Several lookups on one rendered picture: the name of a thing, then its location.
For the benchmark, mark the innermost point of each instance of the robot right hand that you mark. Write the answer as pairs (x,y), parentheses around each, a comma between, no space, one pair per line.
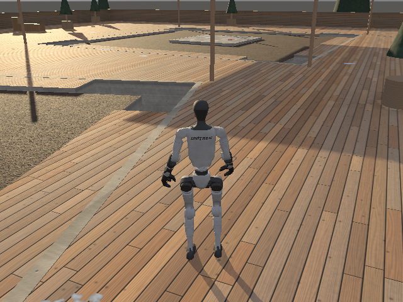
(227,173)

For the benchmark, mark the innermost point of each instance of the robot left foot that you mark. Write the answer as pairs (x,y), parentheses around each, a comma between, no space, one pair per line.
(190,254)

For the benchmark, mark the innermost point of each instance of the right robot forearm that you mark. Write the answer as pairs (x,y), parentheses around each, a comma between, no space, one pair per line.
(229,163)

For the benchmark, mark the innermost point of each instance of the right robot thigh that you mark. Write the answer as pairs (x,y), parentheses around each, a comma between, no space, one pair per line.
(216,186)

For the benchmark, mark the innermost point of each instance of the robot left hand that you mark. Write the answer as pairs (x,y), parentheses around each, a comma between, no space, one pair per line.
(169,178)

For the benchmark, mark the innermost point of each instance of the left robot upper arm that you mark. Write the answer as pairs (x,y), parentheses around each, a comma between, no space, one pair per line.
(180,134)

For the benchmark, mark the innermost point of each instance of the right robot upper arm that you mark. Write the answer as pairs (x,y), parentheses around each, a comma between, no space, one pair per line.
(224,144)

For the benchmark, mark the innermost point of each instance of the left robot forearm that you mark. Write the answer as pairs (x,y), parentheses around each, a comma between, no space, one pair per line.
(169,166)

